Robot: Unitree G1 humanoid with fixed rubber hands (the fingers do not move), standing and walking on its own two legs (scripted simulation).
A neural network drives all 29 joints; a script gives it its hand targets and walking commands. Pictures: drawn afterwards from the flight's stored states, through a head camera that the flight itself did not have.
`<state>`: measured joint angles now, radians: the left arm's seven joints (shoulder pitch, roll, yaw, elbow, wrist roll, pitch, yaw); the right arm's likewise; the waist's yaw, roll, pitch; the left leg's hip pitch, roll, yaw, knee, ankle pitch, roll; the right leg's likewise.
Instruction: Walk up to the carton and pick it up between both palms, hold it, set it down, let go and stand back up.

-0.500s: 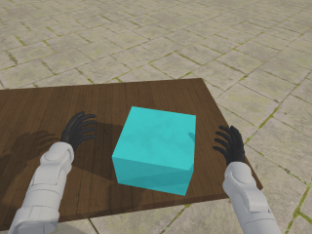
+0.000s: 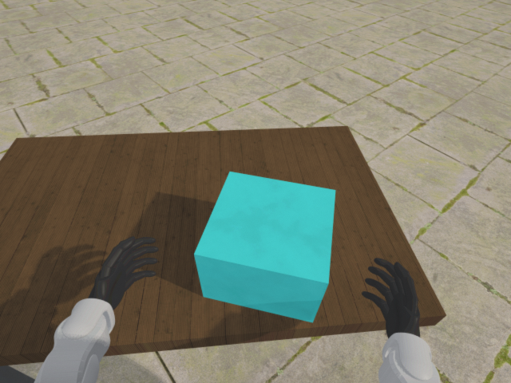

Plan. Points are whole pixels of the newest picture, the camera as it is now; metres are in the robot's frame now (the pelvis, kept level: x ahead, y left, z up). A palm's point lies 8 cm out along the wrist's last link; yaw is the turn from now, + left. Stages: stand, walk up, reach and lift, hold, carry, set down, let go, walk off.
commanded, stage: set down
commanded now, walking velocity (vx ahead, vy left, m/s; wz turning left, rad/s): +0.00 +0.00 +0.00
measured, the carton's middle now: (269, 243) +0.38 +0.03 -0.03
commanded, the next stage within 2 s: let go in 1.64 s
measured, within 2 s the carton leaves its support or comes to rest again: neither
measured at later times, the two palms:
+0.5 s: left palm (105, 340) +0.18 +0.26 +0.00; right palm (400, 357) +0.19 -0.16 +0.00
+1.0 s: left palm (119, 352) +0.17 +0.24 -0.03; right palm (404, 374) +0.18 -0.18 -0.05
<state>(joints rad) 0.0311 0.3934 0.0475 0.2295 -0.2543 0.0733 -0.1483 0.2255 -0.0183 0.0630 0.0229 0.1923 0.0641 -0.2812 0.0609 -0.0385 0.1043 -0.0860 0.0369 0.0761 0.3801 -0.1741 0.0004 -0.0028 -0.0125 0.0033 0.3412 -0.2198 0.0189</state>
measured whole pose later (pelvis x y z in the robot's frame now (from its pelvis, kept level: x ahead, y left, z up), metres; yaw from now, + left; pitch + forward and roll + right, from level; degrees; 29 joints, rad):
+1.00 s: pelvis +0.02 -0.01 +0.00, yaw +0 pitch -6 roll +0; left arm 0.29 0.30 0.02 0.32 -0.14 -0.09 -0.13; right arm 0.34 -0.08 0.08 0.41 0.10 -0.26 -0.12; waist 0.06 -0.01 0.11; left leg -0.07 0.03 0.06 0.37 -0.20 -0.01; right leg 0.01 -0.01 0.00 0.35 -0.26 0.01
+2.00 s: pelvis +0.01 -0.02 +0.00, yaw +2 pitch -7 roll +1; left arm 0.14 0.23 0.05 0.45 -0.05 0.07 -0.06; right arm 0.22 -0.21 0.01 0.66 -0.01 -0.13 -0.03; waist 0.04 0.04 0.07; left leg -0.06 0.03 0.03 0.36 -0.17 -0.03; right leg 0.01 -0.01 -0.02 0.39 -0.27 -0.01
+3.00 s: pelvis +0.00 -0.03 -0.01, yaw +4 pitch -4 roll +0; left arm 0.18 0.41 -0.04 0.39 -0.02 -0.09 -0.02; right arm 0.17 -0.39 -0.02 0.80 -0.01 -0.02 0.04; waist -0.01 -0.03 0.05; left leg -0.22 0.04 -0.02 0.52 -0.23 -0.04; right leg -0.12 -0.01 -0.07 0.51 -0.32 -0.01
